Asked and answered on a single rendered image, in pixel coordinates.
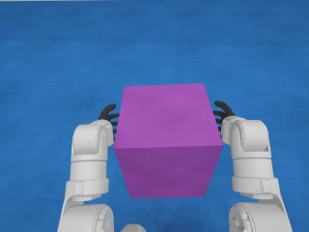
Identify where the left robot hand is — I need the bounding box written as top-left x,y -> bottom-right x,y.
98,103 -> 120,141

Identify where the carton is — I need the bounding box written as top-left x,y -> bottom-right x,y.
113,83 -> 224,199

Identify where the left robot upper arm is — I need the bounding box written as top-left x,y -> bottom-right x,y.
58,204 -> 115,232

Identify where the robot left forearm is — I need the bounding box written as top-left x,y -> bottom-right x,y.
57,119 -> 114,232

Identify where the robot right forearm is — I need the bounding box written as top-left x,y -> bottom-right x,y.
221,116 -> 293,232

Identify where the right robot upper arm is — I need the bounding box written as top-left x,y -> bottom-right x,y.
229,202 -> 292,232

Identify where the right robot hand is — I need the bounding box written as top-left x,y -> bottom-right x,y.
212,101 -> 236,138

